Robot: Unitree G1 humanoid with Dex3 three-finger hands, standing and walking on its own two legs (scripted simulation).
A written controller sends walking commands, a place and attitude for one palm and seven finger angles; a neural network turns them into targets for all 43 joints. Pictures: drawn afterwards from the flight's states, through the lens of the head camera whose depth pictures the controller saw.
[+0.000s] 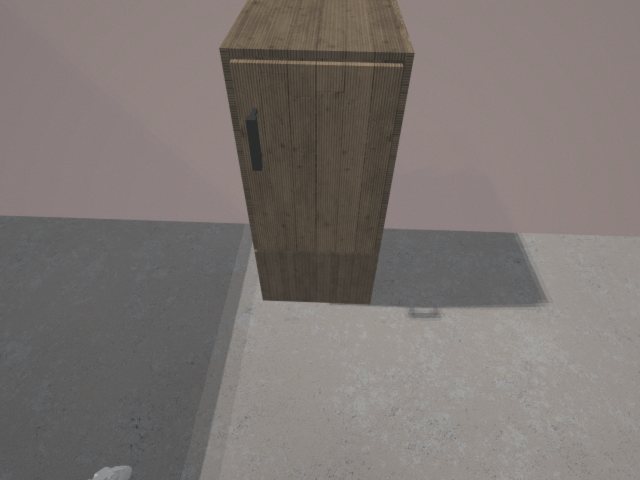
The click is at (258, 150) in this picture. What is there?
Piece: cupboard door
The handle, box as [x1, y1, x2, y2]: [245, 108, 262, 170]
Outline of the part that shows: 252,108 251,113 247,115 245,120 252,169 261,170 262,155 259,146 256,121 256,108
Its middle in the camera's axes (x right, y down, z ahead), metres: -0.16 -0.24 +0.92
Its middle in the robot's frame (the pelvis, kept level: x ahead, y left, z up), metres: +0.84 +0.20 -0.03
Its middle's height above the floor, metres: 0.74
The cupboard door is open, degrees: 0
